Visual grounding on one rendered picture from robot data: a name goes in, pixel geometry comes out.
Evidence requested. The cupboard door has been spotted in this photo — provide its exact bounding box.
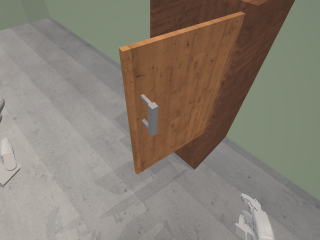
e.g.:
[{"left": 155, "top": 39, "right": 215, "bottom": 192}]
[{"left": 119, "top": 11, "right": 245, "bottom": 175}]

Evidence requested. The handle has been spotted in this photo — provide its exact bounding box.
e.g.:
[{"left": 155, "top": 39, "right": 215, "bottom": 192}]
[{"left": 140, "top": 94, "right": 159, "bottom": 137}]

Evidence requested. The robot right hand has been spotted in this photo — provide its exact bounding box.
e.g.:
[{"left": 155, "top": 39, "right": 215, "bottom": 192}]
[{"left": 235, "top": 193, "right": 276, "bottom": 240}]

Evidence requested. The robot left hand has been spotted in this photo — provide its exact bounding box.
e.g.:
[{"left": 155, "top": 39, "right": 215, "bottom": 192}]
[{"left": 0, "top": 97, "right": 21, "bottom": 188}]

